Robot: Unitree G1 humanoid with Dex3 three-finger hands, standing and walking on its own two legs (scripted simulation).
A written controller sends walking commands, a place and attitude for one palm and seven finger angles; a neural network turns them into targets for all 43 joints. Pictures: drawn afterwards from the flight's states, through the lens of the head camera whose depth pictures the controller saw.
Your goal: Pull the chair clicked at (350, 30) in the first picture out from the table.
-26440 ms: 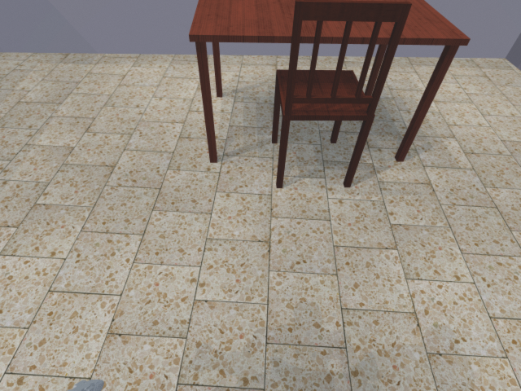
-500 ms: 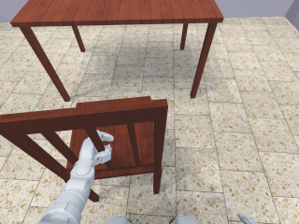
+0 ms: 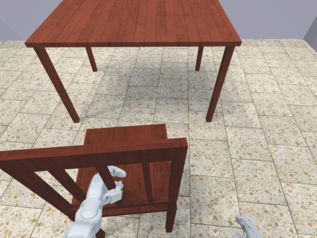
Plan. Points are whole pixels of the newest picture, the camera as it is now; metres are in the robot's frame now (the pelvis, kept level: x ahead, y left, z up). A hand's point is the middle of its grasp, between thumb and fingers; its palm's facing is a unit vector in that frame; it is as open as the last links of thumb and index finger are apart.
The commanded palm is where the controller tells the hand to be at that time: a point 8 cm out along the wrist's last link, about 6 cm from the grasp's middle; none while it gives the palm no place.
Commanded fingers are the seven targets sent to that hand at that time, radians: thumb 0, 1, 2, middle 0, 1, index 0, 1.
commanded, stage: stop walking, hand still on the chair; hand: left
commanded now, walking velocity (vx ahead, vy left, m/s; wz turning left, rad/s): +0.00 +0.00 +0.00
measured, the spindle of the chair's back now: (111, 186) +0.27 +0.16 -0.07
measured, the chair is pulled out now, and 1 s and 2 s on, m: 0.61 0.61 0.61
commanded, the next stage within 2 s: open the thumb and straighten the fingers in 0.18 s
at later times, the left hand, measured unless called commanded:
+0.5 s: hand (118, 190) +0.26 +0.13 -0.07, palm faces +0.00 -0.99 -0.14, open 6.9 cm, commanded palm +0.23 +0.19 -0.05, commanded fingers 0.00 -0.55 0.20 -0.45 -1.30 -0.45 -1.30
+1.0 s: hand (114, 191) +0.26 +0.15 -0.08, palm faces +0.03 -0.99 -0.16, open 16.9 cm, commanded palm +0.24 +0.19 -0.06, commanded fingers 0.00 -0.55 0.20 0.00 0.00 0.00 0.00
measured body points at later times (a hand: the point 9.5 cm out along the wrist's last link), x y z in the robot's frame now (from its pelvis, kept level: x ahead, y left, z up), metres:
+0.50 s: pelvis +0.01 -0.01 -0.02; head +0.05 -0.01 +0.43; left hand +0.25 +0.19 -0.06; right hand +0.16 -0.26 -0.11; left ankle +0.02 +0.14 -0.74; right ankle +0.03 -0.14 -0.74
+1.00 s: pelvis +0.04 +0.00 -0.05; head +0.09 -0.01 +0.40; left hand +0.25 +0.20 -0.07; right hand +0.23 -0.24 -0.13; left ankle +0.02 +0.14 -0.74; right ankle +0.03 -0.14 -0.74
